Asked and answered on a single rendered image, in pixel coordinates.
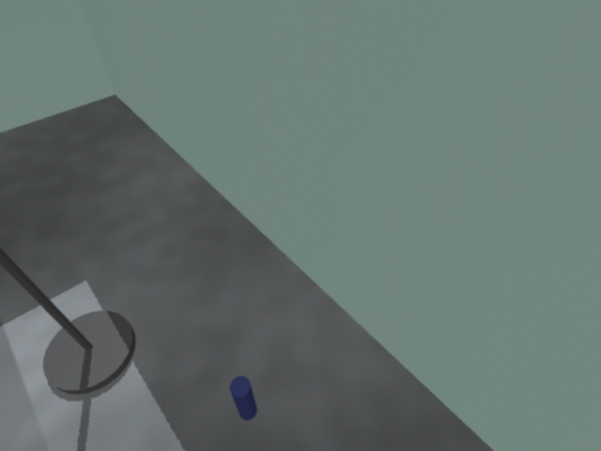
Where can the can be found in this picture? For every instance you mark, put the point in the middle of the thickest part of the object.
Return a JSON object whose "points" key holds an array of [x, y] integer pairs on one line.
{"points": [[242, 393]]}

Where can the floor lamp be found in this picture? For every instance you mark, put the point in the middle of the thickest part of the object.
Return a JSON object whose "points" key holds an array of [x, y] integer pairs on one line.
{"points": [[88, 352]]}

